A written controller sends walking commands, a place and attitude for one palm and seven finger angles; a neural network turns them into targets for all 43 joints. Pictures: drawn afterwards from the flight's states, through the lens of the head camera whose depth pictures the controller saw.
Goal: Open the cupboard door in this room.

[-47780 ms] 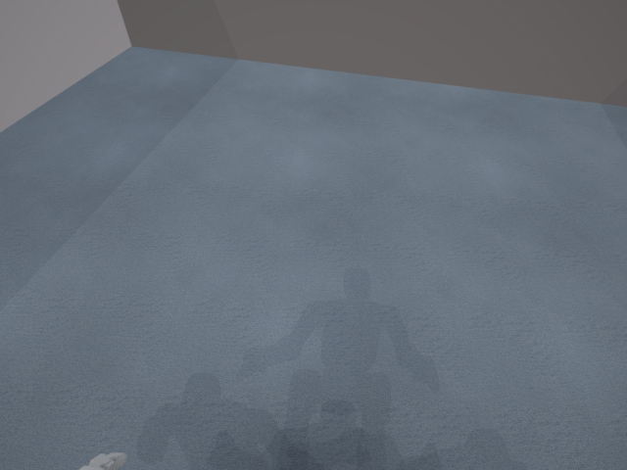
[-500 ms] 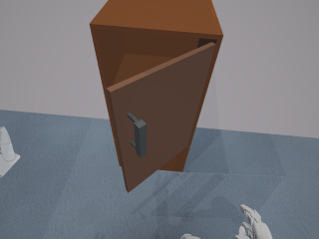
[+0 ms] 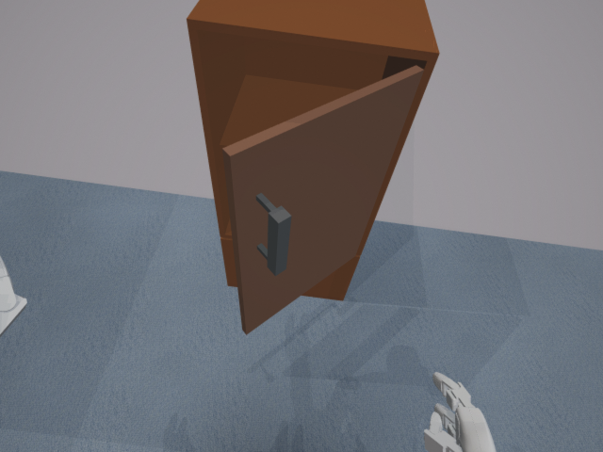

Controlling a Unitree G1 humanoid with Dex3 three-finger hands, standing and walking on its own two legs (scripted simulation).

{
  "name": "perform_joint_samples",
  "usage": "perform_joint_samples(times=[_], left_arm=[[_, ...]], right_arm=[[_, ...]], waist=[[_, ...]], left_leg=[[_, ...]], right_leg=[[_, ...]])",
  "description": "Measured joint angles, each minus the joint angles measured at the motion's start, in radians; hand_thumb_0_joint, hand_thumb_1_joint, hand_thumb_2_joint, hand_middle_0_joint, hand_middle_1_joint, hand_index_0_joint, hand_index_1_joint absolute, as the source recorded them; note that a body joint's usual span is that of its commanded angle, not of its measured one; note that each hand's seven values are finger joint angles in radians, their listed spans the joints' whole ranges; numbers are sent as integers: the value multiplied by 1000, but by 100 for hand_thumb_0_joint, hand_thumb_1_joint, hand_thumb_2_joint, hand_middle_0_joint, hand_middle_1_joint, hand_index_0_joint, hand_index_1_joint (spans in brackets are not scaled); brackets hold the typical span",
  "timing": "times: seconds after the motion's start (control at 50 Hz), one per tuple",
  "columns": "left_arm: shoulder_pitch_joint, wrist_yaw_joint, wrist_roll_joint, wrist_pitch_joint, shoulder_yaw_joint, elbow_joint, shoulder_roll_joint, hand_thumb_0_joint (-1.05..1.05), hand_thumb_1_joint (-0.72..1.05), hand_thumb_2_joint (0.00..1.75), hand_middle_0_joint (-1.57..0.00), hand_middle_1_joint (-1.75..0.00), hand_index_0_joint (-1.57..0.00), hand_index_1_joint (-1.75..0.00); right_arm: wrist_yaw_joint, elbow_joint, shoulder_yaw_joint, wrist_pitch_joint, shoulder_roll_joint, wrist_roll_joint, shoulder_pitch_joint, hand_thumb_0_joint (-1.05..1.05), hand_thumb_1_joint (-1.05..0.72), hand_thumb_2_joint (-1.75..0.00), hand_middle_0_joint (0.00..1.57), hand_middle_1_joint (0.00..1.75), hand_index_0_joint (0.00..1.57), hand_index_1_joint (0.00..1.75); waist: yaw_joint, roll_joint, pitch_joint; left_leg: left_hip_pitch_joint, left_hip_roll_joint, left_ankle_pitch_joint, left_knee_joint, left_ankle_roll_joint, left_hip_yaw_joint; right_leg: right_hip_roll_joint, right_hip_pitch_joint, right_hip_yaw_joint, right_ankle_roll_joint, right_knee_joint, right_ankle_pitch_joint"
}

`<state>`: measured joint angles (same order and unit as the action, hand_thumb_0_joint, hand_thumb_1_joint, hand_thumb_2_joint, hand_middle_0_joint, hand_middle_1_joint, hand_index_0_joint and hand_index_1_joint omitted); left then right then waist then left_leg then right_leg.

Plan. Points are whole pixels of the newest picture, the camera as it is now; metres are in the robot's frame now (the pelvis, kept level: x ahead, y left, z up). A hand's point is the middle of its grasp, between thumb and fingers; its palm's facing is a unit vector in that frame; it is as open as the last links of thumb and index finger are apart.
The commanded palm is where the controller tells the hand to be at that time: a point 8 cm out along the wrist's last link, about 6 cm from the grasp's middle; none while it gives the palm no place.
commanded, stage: step back with the hand held close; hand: left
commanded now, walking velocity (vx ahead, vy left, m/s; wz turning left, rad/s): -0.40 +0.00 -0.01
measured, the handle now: (270, 235) +0.43 +0.10 -0.01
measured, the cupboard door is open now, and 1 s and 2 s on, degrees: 46 46 46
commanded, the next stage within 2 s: stop stepping back and stand still in 0.14 s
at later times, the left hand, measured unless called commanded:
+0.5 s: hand out of the picture +0.10 +0.22 +0.14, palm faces +0.35 -0.80 -0.49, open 7.4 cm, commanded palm +0.03 +0.26 +0.17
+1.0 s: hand out of the picture +0.03 +0.24 +0.15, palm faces +0.44 -0.78 -0.44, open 7.4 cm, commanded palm -0.04 +0.27 +0.17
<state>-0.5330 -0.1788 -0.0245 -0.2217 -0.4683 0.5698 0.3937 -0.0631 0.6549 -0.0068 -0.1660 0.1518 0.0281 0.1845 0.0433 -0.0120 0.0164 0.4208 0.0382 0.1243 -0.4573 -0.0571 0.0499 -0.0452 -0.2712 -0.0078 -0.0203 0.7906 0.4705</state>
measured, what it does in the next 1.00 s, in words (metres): walks backwards: right foot, then left foot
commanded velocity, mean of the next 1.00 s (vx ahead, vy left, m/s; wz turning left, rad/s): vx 0.06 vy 0.01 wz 0.01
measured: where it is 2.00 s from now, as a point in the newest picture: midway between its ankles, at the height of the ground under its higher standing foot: outside the picture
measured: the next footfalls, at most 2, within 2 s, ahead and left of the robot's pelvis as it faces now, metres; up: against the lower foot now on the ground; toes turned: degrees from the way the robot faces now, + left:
right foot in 0.16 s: -0.10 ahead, -0.12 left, +0.00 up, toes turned -2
left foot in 0.42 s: -0.12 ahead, +0.11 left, +0.00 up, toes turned +8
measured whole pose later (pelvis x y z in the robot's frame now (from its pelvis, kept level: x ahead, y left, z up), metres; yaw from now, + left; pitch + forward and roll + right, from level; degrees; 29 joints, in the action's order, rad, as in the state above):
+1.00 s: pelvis -0.18 -0.03 -0.01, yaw +0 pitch -1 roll +1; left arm -0.51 -0.16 -0.01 -0.17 -0.42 0.46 0.41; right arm -0.08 0.65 -0.04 -0.16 0.15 0.02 0.28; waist -0.03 -0.06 0.02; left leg 0.25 0.04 0.30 -0.57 0.01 0.03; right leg 0.00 -0.39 0.07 -0.01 0.80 0.45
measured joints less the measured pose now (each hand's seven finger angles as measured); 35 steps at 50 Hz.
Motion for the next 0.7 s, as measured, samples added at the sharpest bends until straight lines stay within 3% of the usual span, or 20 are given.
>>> perform_joint_samples(times=[0.08, 0.16, 0.18, 0.2, 0.24, 0.26, 0.3, 0.36, 0.42, 0.44, 0.54, 0.64, 0.7], left_arm=[[84, 24, -15, 39, 47, -35, 11, 1, 89, 90, -21, -30, -21, -30], [42, 58, -42, 53, 31, 17, 88, 1, 89, 90, -21, -30, -21, -30], [17, 67, -47, 45, 24, 35, 100, 1, 89, 90, -21, -30, -21, -30], [-8, 75, -49, 36, 27, 49, 105, 1, 89, 90, -21, -30, -21, -30], [-66, 81, -46, 19, 24, 74, 121, 1, 89, 90, -21, -30, -21, -30], [-94, 82, -42, 16, 12, 84, 131, 1, 89, 90, -22, -30, -22, -30], [-136, 72, -31, 18, -19, 89, 140, 1, 88, 90, -22, -30, -22, -30], [-121, 48, -21, 28, -19, 45, 107, 1, 88, 90, -22, -30, -22, -30], [-76, 29, -19, 62, 17, -17, 59, 1, 88, 90, -22, -30, -22, -30], [-60, 26, -19, 74, 30, -35, 51, 1, 89, 90, -21, -30, -22, -30], [-78, 27, -12, 104, 44, -46, 48, 1, 89, 90, -21, -30, -21, -30], [-88, 34, -4, 61, 46, -15, 63, 1, 89, 90, -21, -30, -22, -30], [-64, 33, -2, 29, 34, -28, 62, 1, 89, 90, -21, -30, -22, -30]], right_arm=[[17, -11, -19, -2, -8, 4, -75, 1, -90, -89, 20, 30, 21, 30], [34, -70, -33, 30, -18, 0, -122, 1, -90, -89, 20, 30, 21, 30], [36, -80, -34, 43, -12, -5, -129, 1, -90, -89, 20, 30, 21, 30], [34, -80, -32, 58, -2, -13, -130, 1, -90, -89, 20, 30, 21, 30], [26, -68, -25, 81, 15, -25, -102, 1, -90, -89, 20, 30, 21, 30], [21, -58, -22, 91, 20, -31, -83, 1, -90, -89, 20, 30, 21, 30], [6, -50, -22, 110, 28, -37, -46, 1, -90, -89, 20, 30, 21, 30], [-19, -48, -17, 108, 65, -35, -9, 1, -91, -89, 20, 30, 21, 30], [-37, -53, 7, 95, 118, -37, 15, 1, -91, -89, 20, 30, 21, 30], [-41, -49, 19, 93, 123, -42, 18, 1, -91, -89, 20, 30, 21, 30], [-27, -60, 18, 83, 93, -41, 30, 1, -91, -89, 20, 30, 20, 29], [-13, -65, -9, 48, 62, -25, 57, 1, -91, -89, 20, 30, 20, 30], [-11, -45, -15, 58, 48, -19, 70, 1, -91, -89, 20, 30, 21, 30]], waist=[[-12, 4, -35], [-40, -32, -57], [-44, -29, -63], [-45, -19, -66], [-33, -38, -42], [-27, -60, -25], [-24, -99, -1], [-42, -94, 19], [-69, -27, 28], [-78, -18, 25], [-80, -60, -8], [-70, -40, -9], [-53, -18, 14]], left_leg=[[8, 13, -90, 89, 12, 21], [46, 9, -150, 110, 33, 53], [69, 17, -125, 73, 41, 50], [101, 21, -19, -10, 53, 28], [171, -17, 189, -275, 68, -13], [187, -41, 245, -381, 73, -16], [163, -60, 268, -450, 78, 12], [49, -56, 207, -323, 67, 38], [-106, -36, 80, -83, 47, 22], [-131, -39, 132, -42, 38, 13], [-152, -61, 131, -40, 26, 28], [-141, -51, 111, -59, 28, 10], [-76, -42, 222, -186, 37, -11]], right_leg=[[10, 56, -2, 7, -148, -24], [29, 98, 17, 32, -335, -131], [23, 101, 18, 39, -354, -108], [12, 92, 19, 45, -348, -106], [19, 72, 4, 51, -347, -127], [30, 67, -7, 51, -355, -141], [51, 65, -21, 54, -372, -163], [55, 62, -9, 53, -374, -171], [31, 38, 30, 43, -314, -145], [33, 27, 42, 40, -285, -132], [56, 23, 30, 32, -231, -147], [47, 29, 50, 46, -235, -159], [33, 16, 65, 69, -241, -161]])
